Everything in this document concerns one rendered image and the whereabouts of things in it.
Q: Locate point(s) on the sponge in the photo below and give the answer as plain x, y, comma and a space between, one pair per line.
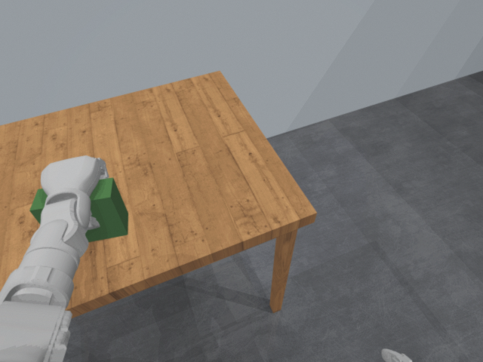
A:
107, 207

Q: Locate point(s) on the robot left hand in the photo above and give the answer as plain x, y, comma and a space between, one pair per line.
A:
82, 173

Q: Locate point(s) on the left robot upper arm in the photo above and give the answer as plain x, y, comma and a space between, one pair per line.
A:
33, 332

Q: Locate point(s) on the left robot forearm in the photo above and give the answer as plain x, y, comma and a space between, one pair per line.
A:
48, 267

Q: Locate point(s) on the table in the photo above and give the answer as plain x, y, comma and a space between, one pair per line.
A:
198, 178

